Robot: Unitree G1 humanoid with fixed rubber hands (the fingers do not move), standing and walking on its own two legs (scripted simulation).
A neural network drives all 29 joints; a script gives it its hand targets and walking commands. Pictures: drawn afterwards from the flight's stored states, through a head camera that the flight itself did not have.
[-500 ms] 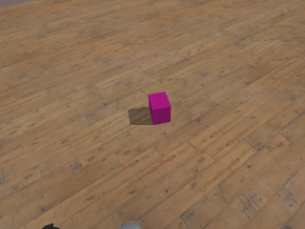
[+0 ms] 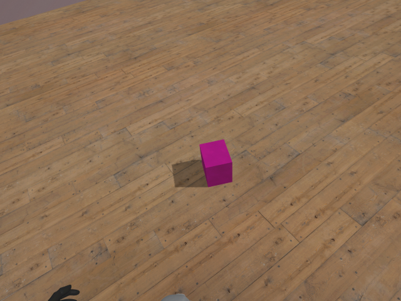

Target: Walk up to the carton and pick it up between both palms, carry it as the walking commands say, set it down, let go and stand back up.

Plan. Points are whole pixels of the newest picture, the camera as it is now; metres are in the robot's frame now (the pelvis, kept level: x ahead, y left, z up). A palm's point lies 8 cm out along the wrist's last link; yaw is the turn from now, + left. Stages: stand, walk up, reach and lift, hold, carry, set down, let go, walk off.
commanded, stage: walk up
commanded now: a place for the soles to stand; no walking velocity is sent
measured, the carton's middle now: (216, 163) +0.96 +0.05 -0.66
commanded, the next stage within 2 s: none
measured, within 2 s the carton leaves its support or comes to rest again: neither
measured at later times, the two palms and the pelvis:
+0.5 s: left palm (77, 235) +0.27 +0.34 -0.06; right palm (359, 255) +0.25 -0.29 -0.10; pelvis +0.17 +0.02 -0.01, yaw +0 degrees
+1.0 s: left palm (91, 187) +0.41 +0.36 -0.07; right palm (331, 193) +0.40 -0.28 -0.10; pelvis +0.33 +0.03 -0.01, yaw +1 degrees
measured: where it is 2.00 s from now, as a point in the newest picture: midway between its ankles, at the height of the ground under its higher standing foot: (212, 256)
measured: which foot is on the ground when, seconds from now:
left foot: up 0.00-0.14, down 0.16-0.42, up 0.44-0.66, down 0.68-0.92, up 0.94-1.00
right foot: down 0.00-0.16, up 0.18-0.38, down 0.40-0.70, up 0.72-0.88, down 0.90-1.00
